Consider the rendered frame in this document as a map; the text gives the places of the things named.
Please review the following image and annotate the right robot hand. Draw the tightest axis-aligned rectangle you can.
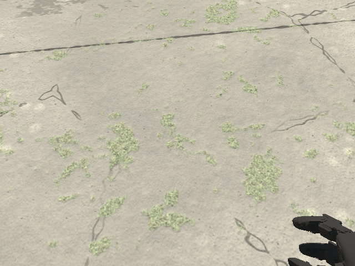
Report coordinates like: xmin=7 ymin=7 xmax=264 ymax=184
xmin=288 ymin=214 xmax=355 ymax=266

